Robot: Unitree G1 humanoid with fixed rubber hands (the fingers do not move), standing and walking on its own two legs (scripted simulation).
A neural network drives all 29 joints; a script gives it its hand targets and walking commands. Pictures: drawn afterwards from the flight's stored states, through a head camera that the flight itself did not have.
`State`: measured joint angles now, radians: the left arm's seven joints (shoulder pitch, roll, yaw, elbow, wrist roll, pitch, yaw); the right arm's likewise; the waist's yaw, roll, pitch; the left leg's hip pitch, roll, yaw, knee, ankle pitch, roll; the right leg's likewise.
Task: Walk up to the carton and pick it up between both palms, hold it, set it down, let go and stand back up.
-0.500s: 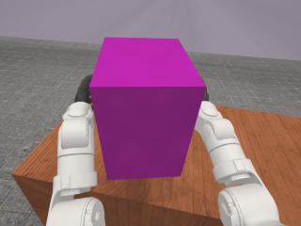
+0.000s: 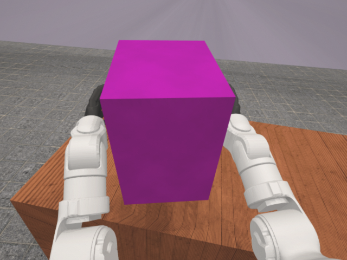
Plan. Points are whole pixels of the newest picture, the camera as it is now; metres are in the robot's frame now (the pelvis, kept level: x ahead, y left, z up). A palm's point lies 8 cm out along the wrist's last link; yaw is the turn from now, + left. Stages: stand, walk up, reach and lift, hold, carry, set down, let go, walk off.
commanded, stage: set down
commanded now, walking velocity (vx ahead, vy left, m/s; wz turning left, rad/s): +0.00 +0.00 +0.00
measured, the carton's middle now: (164, 122) +0.39 -0.01 +0.20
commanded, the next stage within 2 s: none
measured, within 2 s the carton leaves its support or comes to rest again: neither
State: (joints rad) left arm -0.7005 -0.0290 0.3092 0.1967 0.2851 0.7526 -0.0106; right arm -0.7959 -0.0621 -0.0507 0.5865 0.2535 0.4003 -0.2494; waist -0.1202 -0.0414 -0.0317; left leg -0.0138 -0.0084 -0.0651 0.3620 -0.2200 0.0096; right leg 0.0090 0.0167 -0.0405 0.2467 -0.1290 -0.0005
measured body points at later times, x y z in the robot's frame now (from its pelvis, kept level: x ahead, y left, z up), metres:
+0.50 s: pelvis +0.00 +0.00 +0.00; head -0.03 +0.03 +0.45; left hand +0.39 +0.12 +0.18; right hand +0.37 -0.18 +0.17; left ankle +0.00 +0.11 -0.75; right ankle +0.01 -0.12 -0.75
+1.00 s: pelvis +0.01 +0.00 +0.00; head -0.02 +0.03 +0.45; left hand +0.40 +0.11 +0.15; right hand +0.38 -0.19 +0.15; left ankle +0.00 +0.11 -0.75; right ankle +0.01 -0.12 -0.75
